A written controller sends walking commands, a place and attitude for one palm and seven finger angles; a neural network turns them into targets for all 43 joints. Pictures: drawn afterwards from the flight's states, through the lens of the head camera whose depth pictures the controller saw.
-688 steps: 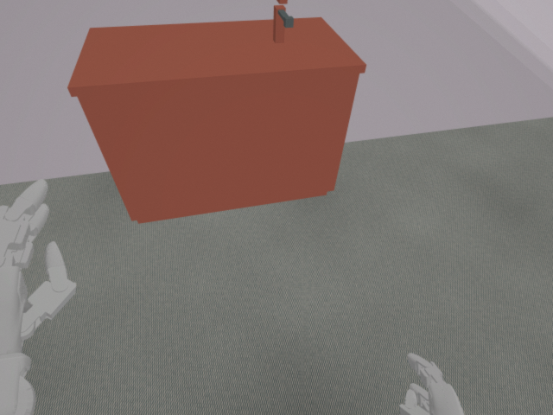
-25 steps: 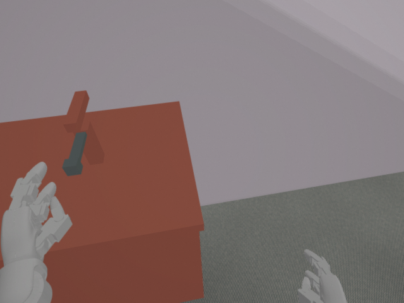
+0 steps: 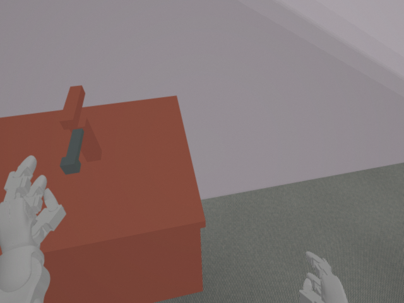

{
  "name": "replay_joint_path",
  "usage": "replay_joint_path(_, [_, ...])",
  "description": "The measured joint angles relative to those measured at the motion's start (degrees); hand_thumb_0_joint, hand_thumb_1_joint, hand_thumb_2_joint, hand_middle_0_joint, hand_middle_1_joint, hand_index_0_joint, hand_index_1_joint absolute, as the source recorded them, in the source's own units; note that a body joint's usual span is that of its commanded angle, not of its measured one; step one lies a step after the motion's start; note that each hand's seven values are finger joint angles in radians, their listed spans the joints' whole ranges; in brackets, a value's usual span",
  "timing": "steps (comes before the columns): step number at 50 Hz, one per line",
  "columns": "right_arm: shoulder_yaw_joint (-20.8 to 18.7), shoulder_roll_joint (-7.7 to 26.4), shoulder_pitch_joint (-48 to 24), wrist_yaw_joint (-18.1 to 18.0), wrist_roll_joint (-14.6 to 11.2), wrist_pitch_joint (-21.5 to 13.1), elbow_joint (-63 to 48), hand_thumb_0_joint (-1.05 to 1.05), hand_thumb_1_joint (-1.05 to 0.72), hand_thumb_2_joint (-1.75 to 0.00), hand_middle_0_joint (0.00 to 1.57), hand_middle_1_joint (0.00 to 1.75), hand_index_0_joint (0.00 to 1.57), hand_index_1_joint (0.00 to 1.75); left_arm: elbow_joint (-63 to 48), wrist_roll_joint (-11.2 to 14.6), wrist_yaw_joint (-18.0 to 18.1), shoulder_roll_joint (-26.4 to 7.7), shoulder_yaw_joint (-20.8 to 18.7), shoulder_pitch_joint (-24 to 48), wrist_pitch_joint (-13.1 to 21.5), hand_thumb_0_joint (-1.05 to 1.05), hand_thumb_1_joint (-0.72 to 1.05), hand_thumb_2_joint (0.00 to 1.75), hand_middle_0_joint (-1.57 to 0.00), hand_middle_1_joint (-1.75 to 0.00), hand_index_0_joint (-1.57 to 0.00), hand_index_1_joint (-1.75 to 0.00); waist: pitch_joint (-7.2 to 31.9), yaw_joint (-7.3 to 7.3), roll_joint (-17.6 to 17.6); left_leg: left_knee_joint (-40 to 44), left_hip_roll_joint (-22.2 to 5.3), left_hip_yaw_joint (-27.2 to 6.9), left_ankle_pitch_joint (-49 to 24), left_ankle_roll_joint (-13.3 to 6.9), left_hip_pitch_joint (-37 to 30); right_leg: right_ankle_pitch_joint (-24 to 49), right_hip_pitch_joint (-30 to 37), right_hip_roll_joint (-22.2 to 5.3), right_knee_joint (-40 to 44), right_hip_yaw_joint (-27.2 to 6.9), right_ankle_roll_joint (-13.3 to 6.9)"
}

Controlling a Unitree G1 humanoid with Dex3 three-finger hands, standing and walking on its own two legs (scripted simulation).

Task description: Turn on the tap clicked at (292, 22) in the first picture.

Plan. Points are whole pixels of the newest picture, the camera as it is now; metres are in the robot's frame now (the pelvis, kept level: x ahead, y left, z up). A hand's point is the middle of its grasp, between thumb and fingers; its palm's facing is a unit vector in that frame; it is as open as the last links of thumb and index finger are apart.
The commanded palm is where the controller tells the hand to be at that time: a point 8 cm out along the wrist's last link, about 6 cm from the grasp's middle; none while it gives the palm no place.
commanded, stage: reach beside the lever's end, fingers flat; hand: left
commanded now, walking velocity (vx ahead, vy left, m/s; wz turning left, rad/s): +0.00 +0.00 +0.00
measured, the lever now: (70, 165) +0.35 +0.31 +0.09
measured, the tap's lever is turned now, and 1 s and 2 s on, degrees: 0 0 1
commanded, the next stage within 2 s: push the lever round in 1.24 s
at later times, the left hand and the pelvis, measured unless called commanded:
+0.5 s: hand (53, 200) +0.26 +0.30 +0.10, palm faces +0.52 -0.84 -0.11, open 7.7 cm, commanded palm +0.22 +0.34 +0.09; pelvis -0.01 +0.00 +0.00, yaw +0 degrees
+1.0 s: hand (57, 182) +0.31 +0.33 +0.08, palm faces +0.52 -0.84 -0.13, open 7.8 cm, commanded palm +0.26 +0.36 +0.08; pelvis +0.00 +0.01 -0.01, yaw -1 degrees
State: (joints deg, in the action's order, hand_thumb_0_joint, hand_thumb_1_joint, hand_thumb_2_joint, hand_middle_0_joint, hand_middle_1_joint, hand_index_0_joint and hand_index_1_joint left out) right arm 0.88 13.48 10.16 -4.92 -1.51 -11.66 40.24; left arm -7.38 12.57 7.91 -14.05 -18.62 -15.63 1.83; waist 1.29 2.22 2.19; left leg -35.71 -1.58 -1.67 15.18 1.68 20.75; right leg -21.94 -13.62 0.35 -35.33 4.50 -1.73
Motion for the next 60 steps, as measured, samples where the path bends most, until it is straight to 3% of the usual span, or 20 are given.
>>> replay_joint_path(23, [-0.38,0.71,0.55,-0.04,-0.23,0.98,1.23,0.01,-0.91,-0.9,0.21,0.3,0.21,0.3,14.05,-0.1,-2.57,-2.69,-4.07,9.65,4.23,0.02,0.9,0.9,-0.16,-0.19,-0.17,-0.19,-0.21,-0.71,-0.13,-1.33,-0.12,-0.14,-0.39,-0.25,2.64,0.46,-2.55,0.12,-1.18,0.08,0.16])
replay_joint_path(40, [-0.23,1.08,1.65,0.05,0.04,2.68,1.23,0.01,-0.91,-0.9,0.21,0.3,0.21,0.3,27.31,-1.38,-4.06,-6.3,-7.16,20.37,6.21,0.02,0.9,0.9,-0.15,-0.16,-0.16,-0.15,-0.23,-2.35,-0.41,-3.34,-0.35,-0.05,0.2,-0.47,6.54,0.19,-6.32,0.31,-2.74,-0.1,0.32])
replay_joint_path(48, [-0.99,1.35,3.42,0.75,0.05,4.01,0.76,0.01,-0.91,-0.9,0.21,0.3,0.21,0.3,29.14,-1.31,-5.12,-7.16,-9.12,20.3,7.57,0.02,0.9,0.9,-0.15,-0.15,-0.16,-0.15,0.57,-2.83,-0.57,-4.44,-0.53,0.43,1.3,-0.69,7.81,-0.39,-7.49,0.43,-3.24,-0.62,0.56])
replay_joint_path(60, [-1.51,1.07,3.13,1.07,0.28,4.47,0.77,0.01,-0.91,-0.9,0.21,0.3,0.21,0.3,25.66,-1.51,-4.51,-5.33,-8.35,17.46,8.73,0.02,0.9,0.9,-0.15,-0.15,-0.15,-0.15,0.7,-2.54,-0.76,-5.44,-0.28,0.5,2.33,-0.98,8.18,-1.13,-7.57,0.18,-3.7,-0.71,0.89])
